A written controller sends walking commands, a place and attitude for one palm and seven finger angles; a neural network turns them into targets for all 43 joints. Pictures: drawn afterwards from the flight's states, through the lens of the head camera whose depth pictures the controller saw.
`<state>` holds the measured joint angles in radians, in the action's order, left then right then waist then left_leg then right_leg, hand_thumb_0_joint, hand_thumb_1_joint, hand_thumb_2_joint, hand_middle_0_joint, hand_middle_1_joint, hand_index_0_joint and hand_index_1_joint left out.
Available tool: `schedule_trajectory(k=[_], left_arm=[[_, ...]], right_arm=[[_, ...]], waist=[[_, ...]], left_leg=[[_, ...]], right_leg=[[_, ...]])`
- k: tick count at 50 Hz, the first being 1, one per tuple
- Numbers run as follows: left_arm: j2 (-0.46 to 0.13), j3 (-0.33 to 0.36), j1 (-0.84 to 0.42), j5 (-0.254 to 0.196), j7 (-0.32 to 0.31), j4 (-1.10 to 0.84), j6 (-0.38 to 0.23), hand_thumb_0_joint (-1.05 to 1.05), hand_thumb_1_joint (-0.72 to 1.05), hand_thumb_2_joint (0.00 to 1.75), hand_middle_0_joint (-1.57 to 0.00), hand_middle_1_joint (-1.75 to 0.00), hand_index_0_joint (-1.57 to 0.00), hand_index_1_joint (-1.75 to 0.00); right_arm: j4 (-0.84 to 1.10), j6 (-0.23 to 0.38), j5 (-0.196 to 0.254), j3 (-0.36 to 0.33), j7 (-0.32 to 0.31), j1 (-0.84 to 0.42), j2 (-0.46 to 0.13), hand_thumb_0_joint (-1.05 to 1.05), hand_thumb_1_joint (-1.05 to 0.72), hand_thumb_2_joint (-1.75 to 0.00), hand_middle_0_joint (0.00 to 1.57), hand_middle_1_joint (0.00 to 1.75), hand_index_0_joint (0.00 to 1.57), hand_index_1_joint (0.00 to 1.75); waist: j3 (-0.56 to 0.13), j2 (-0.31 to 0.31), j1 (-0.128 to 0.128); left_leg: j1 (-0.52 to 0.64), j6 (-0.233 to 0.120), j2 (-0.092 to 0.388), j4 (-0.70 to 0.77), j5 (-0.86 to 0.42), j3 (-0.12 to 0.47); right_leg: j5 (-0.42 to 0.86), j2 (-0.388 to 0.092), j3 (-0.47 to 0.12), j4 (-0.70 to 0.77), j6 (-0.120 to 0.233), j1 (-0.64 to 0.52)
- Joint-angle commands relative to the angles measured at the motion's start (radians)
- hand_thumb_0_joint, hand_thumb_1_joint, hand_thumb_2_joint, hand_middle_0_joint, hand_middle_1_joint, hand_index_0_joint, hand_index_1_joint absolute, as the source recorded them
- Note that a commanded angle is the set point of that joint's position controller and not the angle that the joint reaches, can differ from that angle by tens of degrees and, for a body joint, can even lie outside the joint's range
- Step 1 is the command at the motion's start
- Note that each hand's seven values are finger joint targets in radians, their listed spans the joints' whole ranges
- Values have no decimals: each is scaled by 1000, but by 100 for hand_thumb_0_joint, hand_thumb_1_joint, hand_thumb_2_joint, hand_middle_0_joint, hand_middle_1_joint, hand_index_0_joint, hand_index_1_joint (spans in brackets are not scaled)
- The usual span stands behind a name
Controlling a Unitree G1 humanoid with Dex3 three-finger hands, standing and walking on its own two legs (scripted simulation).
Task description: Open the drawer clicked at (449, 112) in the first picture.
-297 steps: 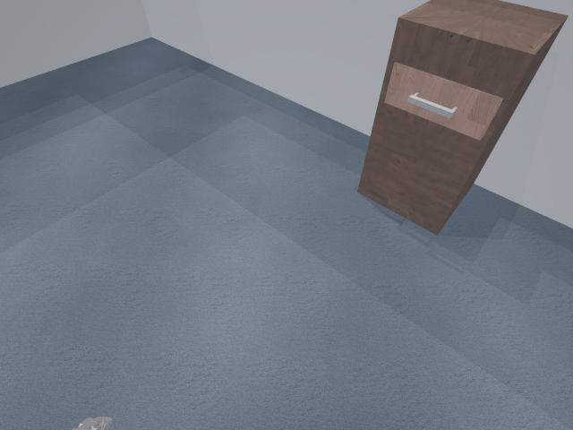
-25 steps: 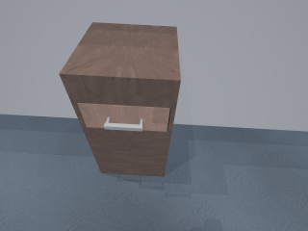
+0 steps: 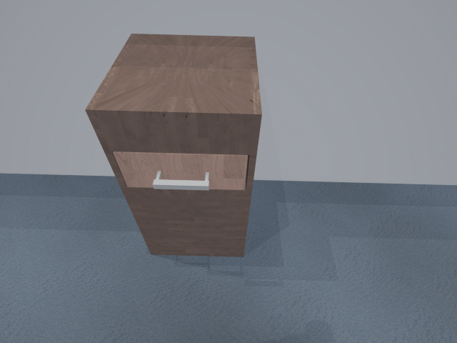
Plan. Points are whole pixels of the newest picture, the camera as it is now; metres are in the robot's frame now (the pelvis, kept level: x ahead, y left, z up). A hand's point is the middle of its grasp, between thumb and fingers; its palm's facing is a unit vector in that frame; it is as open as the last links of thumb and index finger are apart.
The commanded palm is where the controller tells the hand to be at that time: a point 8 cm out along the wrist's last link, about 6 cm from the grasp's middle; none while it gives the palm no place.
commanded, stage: look again from close up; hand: left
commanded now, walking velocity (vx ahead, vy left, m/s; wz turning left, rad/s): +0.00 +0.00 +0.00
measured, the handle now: (182, 179) +0.58 +0.17 -0.17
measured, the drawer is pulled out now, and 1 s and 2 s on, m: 0.00 0.00 0.00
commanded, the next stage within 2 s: shuffle to correct the standing spot in 0.60 s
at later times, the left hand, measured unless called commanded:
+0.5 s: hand out of the picture +0.04 +0.19 -0.18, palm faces +0.05 -0.97 -0.22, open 7.4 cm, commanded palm none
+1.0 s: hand out of the picture -0.07 +0.17 -0.18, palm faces +0.06 -0.98 -0.17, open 7.4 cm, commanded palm none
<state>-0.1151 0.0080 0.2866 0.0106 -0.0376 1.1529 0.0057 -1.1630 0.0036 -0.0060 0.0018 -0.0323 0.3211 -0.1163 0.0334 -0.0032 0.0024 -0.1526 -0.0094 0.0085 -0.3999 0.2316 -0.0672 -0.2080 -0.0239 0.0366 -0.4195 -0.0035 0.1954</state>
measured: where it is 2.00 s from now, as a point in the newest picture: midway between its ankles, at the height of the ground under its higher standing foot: outside the picture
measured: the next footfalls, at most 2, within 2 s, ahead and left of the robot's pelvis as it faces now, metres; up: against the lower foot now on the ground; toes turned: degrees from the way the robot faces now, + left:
right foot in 1.50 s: +0.19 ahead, -0.17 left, +0.00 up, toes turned -8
left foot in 1.76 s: +0.11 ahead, +0.07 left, +0.00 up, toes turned +2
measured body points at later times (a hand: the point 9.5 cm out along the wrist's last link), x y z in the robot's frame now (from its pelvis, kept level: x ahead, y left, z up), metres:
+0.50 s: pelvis -0.01 +0.01 -0.01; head -0.03 +0.01 +0.44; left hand +0.03 +0.24 -0.16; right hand +0.05 -0.23 -0.15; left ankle -0.01 +0.11 -0.74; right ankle +0.01 -0.12 -0.74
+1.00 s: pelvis -0.01 +0.00 -0.01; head -0.02 +0.00 +0.44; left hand -0.07 +0.22 -0.16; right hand -0.05 -0.22 -0.17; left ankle -0.01 +0.11 -0.74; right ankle +0.01 -0.12 -0.74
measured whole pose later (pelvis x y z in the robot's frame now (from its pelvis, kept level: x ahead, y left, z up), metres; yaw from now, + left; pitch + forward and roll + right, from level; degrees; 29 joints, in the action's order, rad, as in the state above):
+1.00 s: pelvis -0.01 +0.00 -0.01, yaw +0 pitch -2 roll +0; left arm -0.13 0.03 0.44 0.04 -0.01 1.09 0.03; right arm -1.11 -0.02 -0.02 -0.03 -0.03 0.39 -0.16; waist 0.00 0.01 0.01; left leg -0.20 -0.03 0.01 -0.52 0.29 -0.06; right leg -0.28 -0.03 0.05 -0.52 0.00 0.23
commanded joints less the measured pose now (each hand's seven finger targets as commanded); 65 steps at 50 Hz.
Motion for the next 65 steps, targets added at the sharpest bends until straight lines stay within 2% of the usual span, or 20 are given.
schedule_trajectory(k=[1, 2, 3, 4, 5, 6, 9, 17, 36, 41, 46, 49, 52, 54, 57, 60, 61, 62, 63, 65], left_arm=[[-82, 8, 67, -3, -2, -19, -17, 0, 90, 90, -20, -30, -20, -30], [-83, 8, 66, -3, -2, -19, -18, 0, 90, 90, -20, -30, -20, -30], [-258, -5, 35, 17, 4, -122, -34, 0, 90, 90, -20, -30, -20, -30], [-173, 16, 46, 7, -5, -121, -34, 0, 90, 90, -20, -30, -20, -30], [-183, 12, 62, 10, -3, -137, -36, 0, 90, 90, -20, -30, -20, -30], [-158, 14, 74, 10, -2, -144, -35, 0, 90, 90, -20, -30, -20, -30], [-148, 12, 71, 7, -3, -166, -27, 0, 90, 90, -20, -30, -20, -30], [-176, 17, 67, 2, -4, -199, -21, 0, 90, 90, -20, -30, -20, -30], [-143, 2, 85, 6, -1, -141, -20, 0, 90, 90, -20, -30, -20, -30], [-102, 14, 130, 24, 14, -123, -2, 0, 90, 90, -20, -30, -20, -30], [-59, 23, 178, 25, 31, -112, 2, 0, 90, 90, -20, -30, -20, -30], [-69, 33, 218, 23, 33, -101, -6, 0, 90, 90, -20, -30, -20, -30], [-127, 49, 281, 15, 18, -78, -20, 0, 90, 90, -20, -30, -20, -30], [-140, 58, 308, 9, 7, -70, -28, 0, 90, 90, -20, -30, -20, -30], [-120, 55, 230, 21, 3, -79, -40, 0, 90, 90, -20, -30, -20, -30], [-91, 45, 174, 12, 14, -84, -26, 0, 90, 90, -20, -30, -20, -30], [-51, 38, 179, 10, 22, -92, -21, 0, 90, 90, -20, -30, -20, -30], [-17, 32, 171, 12, 31, -116, -21, 0, 90, 90, -20, -30, -20, -30], [-45, 37, 106, 27, 36, -155, -19, 0, 90, 90, -20, -30, -20, -30], [-48, 46, 54, 36, 46, -159, -15, 0, 90, 90, -20, -30, -20, -30]], right_arm=[[22, 14, -3, -13, -7, 63, -86, 0, -90, -90, 20, 30, 20, 30], [20, 15, -3, -14, -7, 65, -84, 0, -90, -90, 20, 30, 20, 30], [137, 10, -11, -31, 11, 11, -215, 0, -90, -90, 20, 30, 20, 30], [165, 32, -23, -34, 1, 12, -201, 0, -90, -90, 20, 30, 20, 30], [173, 36, -24, -36, -5, 18, -179, 0, -90, -90, 20, 30, 20, 30], [177, 34, -21, -35, -9, 36, -156, 0, -90, -90, 20, 30, 20, 30], [189, 22, -20, -27, -6, 69, -133, 0, -90, -90, 20, 30, 20, 30], [202, 19, -12, -29, -2, 25, -179, 0, -90, -90, 20, 30, 20, 30], [132, 6, -10, -21, 14, 4, -167, 0, -90, -90, 20, 30, 20, 30], [118, -11, -19, -45, 8, 25, -203, 0, -90, -90, 20, 30, 20, 30], [111, -4, -17, -61, -4, 40, -214, 0, -90, -90, 20, 30, 20, 30], [111, -1, -17, -58, -5, 48, -185, 0, -90, -90, 20, 30, 20, 30], [123, 6, -13, -39, 2, 48, -97, 0, -90, -90, 20, 30, 20, 30], [143, 7, -13, -40, 9, 4, -88, 0, -90, -90, 20, 30, 20, 30], [143, 26, -10, -39, 21, 6, -66, 0, -90, -90, 20, 30, 20, 30], [80, 36, -12, -30, 9, 155, -49, 0, -90, -90, 20, 30, 20, 30], [58, 41, -16, -44, -1, 217, -109, 0, -90, -90, 20, 30, 20, 30], [49, 40, -25, -70, -12, 279, -200, 0, -90, -90, 20, 30, 20, 30], [61, 40, -22, -84, -16, 282, -246, 0, -90, -90, 20, 30, 20, 30], [65, 48, -23, -66, -20, 213, -183, 0, -90, -90, 20, 30, 20, 30]], waist=[[43, -6, -6], [43, -8, -5], [134, -89, 21], [8, 8, 5], [-82, 49, 9], [-106, 34, 13], [-21, -42, 19], [3, 12, 4], [44, -4, -1], [119, 84, -4], [118, 113, -12], [122, 36, -23], [125, -199, -39], [111, -215, -46], [62, -84, 0], [56, -46, 64], [65, 99, 76], [68, 253, 93], [90, 198, 99], [161, 124, 67]], left_leg=[[-51, -12, 98, 103, -24, 101], [-51, -12, 99, 103, -29, 99], [-102, 1, 51, 46, -30, 115], [-147, -19, 93, 7, 61, 119], [-112, -28, 75, -33, 6, 129], [-106, -29, 74, -61, -13, 122], [-140, -29, 56, -94, -22, 103], [-112, -28, 87, -64, -192, 104], [-136, -21, 89, 94, 137, 133], [-226, -62, 153, 203, 480, 222], [-223, -100, 212, 213, 484, 258], [-261, -81, 158, 119, 438, 189], [-354, -38, 11, -205, 256, 5], [-412, -41, 29, -447, 252, -3], [-335, -43, 66, -391, 255, 8], [17, -24, 39, -89, 63, -52], [102, -56, 159, 28, 159, 129], [138, -147, 373, 189, 285, 414], [98, -212, 471, 255, 354, 511], [1, -222, 440, 260, 218, 429]], right_leg=[[38, -74, -80, 81, 19, 15], [39, -76, -80, 82, 19, 14], [-19, -41, -64, 24, 40, 70], [-88, -76, -68, -20, 40, 24], [-18, -77, -85, -30, 53, 8], [-14, -84, -93, -21, 56, 12], [-20, -88, -115, 0, 62, 57], [180, -73, -72, -57, 43, 14], [-60, -70, -65, 63, 10, 9], [-229, -6, 15, -42, 7, 66], [-140, 11, 47, -111, 17, 62], [-199, -17, -14, -25, 32, 18], [-407, -162, -290, 175, 121, -29], [-442, -261, -418, 274, 198, -35], [-158, -242, -275, 182, 218, -16], [-179, -115, -109, 32, 135, 210], [-200, -43, -55, -122, 90, 328], [-261, 26, 58, -333, 36, 450], [-305, -18, 8, -476, 38, 498], [-212, -82, -41, -627, 29, 525]])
